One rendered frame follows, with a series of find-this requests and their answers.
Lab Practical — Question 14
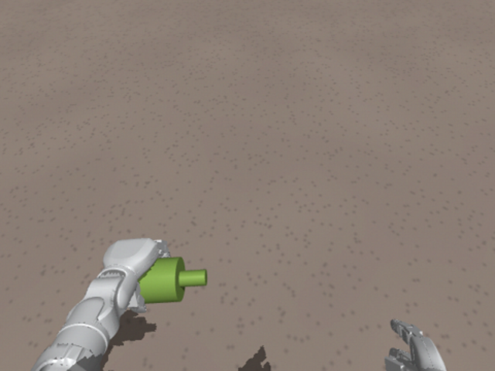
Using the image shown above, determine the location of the bottle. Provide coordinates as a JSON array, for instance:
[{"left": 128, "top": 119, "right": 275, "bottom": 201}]
[{"left": 138, "top": 257, "right": 207, "bottom": 304}]

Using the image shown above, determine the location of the left robot hand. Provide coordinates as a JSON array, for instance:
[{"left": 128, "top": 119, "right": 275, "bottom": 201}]
[{"left": 103, "top": 238, "right": 170, "bottom": 313}]

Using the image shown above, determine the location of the left robot arm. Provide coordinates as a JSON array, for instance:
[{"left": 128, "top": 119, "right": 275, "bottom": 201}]
[{"left": 30, "top": 265, "right": 138, "bottom": 371}]

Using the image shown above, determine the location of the right robot hand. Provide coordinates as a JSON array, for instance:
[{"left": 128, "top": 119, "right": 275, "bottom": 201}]
[{"left": 384, "top": 319, "right": 446, "bottom": 371}]

